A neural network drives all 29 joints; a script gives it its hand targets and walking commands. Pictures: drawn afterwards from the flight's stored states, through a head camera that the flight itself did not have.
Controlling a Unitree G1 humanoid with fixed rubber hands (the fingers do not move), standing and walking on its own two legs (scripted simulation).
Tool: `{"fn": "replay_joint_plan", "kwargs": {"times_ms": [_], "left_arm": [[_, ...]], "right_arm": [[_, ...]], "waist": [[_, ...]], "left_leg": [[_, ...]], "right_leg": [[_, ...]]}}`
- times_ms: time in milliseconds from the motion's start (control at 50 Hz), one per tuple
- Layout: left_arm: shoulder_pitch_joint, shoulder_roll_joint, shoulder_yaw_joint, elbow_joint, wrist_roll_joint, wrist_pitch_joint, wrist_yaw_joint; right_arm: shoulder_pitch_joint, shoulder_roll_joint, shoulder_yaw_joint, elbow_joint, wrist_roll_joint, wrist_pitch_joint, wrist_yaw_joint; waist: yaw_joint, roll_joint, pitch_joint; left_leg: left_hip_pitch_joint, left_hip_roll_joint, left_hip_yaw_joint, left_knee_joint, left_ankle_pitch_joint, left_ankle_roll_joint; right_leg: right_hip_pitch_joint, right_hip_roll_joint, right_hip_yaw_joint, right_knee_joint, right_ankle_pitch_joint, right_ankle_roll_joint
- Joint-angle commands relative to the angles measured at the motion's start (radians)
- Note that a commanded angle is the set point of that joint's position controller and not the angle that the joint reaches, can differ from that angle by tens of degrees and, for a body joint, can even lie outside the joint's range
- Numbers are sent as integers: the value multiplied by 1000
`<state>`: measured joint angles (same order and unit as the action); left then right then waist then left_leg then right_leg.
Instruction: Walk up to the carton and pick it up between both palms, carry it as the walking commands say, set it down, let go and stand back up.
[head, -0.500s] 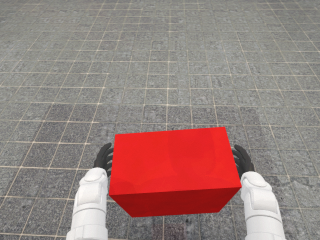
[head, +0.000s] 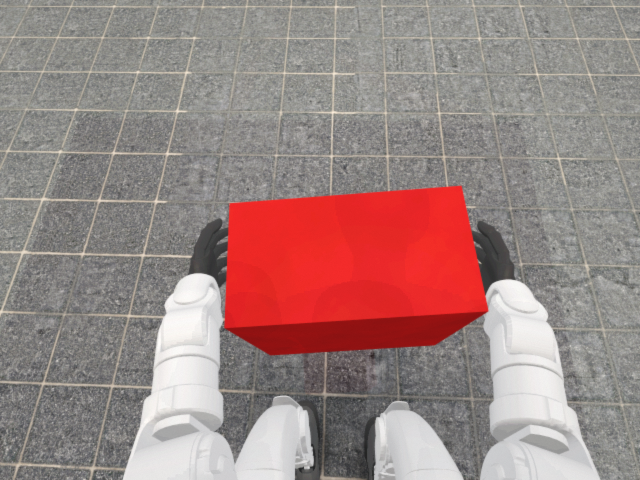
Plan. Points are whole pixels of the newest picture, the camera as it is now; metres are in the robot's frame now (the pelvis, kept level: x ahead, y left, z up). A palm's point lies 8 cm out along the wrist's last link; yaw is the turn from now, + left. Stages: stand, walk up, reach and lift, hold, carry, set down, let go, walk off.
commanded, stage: set down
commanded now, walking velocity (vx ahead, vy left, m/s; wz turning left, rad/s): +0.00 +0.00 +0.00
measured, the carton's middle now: (348, 285) +0.36 -0.01 -0.11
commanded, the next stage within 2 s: none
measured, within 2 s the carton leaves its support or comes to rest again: neither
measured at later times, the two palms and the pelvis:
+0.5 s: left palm (222, 280) +0.38 +0.19 -0.13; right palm (466, 282) +0.37 -0.19 -0.13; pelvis -0.01 +0.00 -0.07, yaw -1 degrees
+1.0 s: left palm (240, 285) +0.40 +0.18 -0.22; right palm (452, 286) +0.40 -0.20 -0.22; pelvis -0.03 +0.00 -0.15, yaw +0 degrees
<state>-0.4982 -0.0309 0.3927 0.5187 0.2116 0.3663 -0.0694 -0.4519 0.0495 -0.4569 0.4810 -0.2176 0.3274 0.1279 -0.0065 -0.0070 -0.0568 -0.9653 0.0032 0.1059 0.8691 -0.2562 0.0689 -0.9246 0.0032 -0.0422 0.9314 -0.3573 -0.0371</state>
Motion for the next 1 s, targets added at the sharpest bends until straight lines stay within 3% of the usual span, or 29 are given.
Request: {"fn": "replay_joint_plan", "kwargs": {"times_ms": [0, 20, 80, 120, 160, 180, 220, 240, 260, 300, 360, 440, 460, 540, 600, 620, 660, 720, 780, 840, 900, 960, 980], "left_arm": [[-554, -870, -510, -49, -126, -49, -247], [-524, -880, -508, -43, -126, -46, -246], [-542, -872, -495, -20, -129, -45, -262], [-562, -876, -506, -34, -135, -45, -265], [-581, -869, -503, -40, -143, -52, -269], [-580, -870, -499, -29, -146, -50, -268], [-566, -871, -496, -8, -148, -53, -269], [-580, -872, -500, -4, -149, -55, -268], [-565, -867, -499, -10, -150, -58, -267], [-599, -874, -525, -21, -174, -64, -264], [-585, -877, -518, 2, -173, -68, -256], [-578, -863, -537, -4, -187, -76, -241], [-589, -869, -544, -8, -195, -81, -233], [-652, -864, -562, -18, -219, -92, -210], [-645, -862, -558, -2, -216, -94, -189], [-631, -874, -559, 17, -225, -91, -187], [-637, -868, -568, 11, -224, -95, -179], [-691, -848, -574, -12, -235, -102, -163], [-714, -871, -593, 4, -247, -101, -150], [-751, -859, -585, 11, -259, -104, -138], [-790, -845, -582, 22, -252, -99, -126], [-831, -851, -583, 27, -265, -95, -126], [-840, -846, -586, 30, -270, -95, -124]], "right_arm": [[-599, 855, 569, 2, 117, -5, 231], [-584, 880, 592, 18, 127, 1, 231], [-601, 892, 588, 25, 122, 4, 224], [-590, 897, 587, 36, 127, 4, 218], [-625, 898, 602, 11, 142, -3, 219], [-613, 878, 591, 28, 132, -2, 213], [-645, 892, 609, 1, 147, -12, 208], [-652, 878, 597, 5, 152, -16, 208], [-641, 881, 610, 1, 154, -16, 202], [-617, 876, 596, 30, 147, -17, 197], [-663, 858, 617, -6, 167, -30, 194], [-633, 831, 619, 9, 172, -38, 186], [-659, 831, 628, -7, 184, -46, 189], [-696, 800, 621, 18, 194, -55, 189], [-720, 786, 620, 24, 195, -62, 189], [-698, 778, 612, 33, 194, -58, 186], [-723, 775, 629, 22, 216, -64, 189], [-765, 771, 629, 29, 227, -64, 191], [-798, 754, 617, 28, 241, -74, 190], [-844, 734, 623, 29, 252, -72, 187], [-870, 725, 605, 54, 256, -70, 187], [-882, 716, 588, 77, 253, -61, 177], [-884, 738, 595, 78, 257, -60, 176]], "waist": [[2, -16, -639], [24, -8, -643], [20, -23, -673], [16, 5, -699], [33, 6, -730], [21, -3, -736], [37, -12, -752], [25, -9, -759], [39, 1, -773], [4, -3, -813], [27, 2, -830], [14, 16, -875], [24, 23, -899], [0, 18, -918], [4, 12, -943], [-13, 4, -946], [10, 25, -971], [12, 5, -996], [-7, 44, -1025], [-15, 5, -1027], [-6, 46, -1025], [-39, 35, -1025], [-20, 44, -1048]], "left_leg": [[414, -79, -203, -1, 74, -16], [388, -83, -197, 12, 101, -16], [315, -89, -179, 61, 103, -12], [272, -92, -178, 81, 118, -14], [246, -96, -169, 109, 126, -16], [219, -95, -172, 121, 121, -18], [185, -101, -164, 146, 129, -16], [181, -99, -172, 151, 129, -17], [160, -106, -162, 164, 149, -18], [137, -107, -165, 192, 151, -22], [81, -108, -166, 221, 148, -24], [37, -109, -169, 264, 196, -33], [44, -113, -169, 275, 191, -35], [10, -113, -180, 308, 151, -40], [-4, -114, -187, 342, 151, -47], [-20, -115, -188, 352, 149, -47], [-28, -117, -179, 376, 161, -50], [-46, -115, -189, 397, 120, -52], [-32, -119, -200, 423, 131, -57], [-76, -121, -189, 467, 105, -57], [-101, -120, -190, 491, 66, -60], [-158, -125, -183, 518, 38, -57], [-157, -126, -180, 525, 31, -57]], "right_leg": [[35, 87, 147, -72, 49, -11], [43, 87, 148, -57, 75, -13], [40, 89, 155, -30, 83, -6], [33, 88, 153, -6, 109, -4], [13, 92, 155, 16, 118, 0], [-2, 93, 155, 29, 123, -1], [-22, 95, 153, 48, 131, 4], [-58, 98, 144, 62, 127, 7], [-43, 100, 152, 67, 149, 6], [-69, 103, 144, 93, 166, 7], [-116, 109, 144, 128, 155, 8], [-164, 111, 135, 175, 214, 11], [-186, 116, 130, 194, 205, 12], [-268, 120, 115, 235, 162, 9], [-344, 124, 104, 272, 149, 9], [-348, 123, 105, 280, 150, 10], [-382, 125, 102, 303, 150, 12], [-443, 128, 90, 339, 109, 17], [-507, 126, 80, 375, 107, 11], [-543, 125, 78, 393, 77, 14], [-604, 122, 73, 430, 43, 9], [-610, 123, 66, 455, 23, 10], [-598, 120, 70, 465, 24, 10]]}}
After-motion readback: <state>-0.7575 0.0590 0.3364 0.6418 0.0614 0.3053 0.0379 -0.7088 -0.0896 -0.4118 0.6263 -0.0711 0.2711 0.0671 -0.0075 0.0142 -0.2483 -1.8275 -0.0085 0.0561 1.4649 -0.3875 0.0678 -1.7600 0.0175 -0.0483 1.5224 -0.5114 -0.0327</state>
